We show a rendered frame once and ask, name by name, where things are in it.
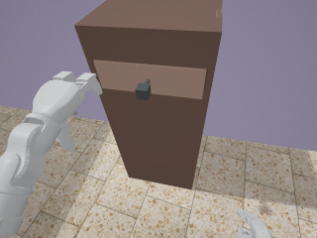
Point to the drawer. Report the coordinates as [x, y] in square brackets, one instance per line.
[167, 80]

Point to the left robot hand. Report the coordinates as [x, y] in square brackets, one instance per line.
[61, 97]

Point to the handle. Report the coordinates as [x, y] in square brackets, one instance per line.
[143, 90]

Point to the right robot hand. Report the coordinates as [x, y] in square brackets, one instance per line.
[258, 228]

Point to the cabinet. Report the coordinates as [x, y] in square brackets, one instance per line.
[158, 139]

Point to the robot left forearm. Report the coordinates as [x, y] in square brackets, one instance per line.
[21, 166]

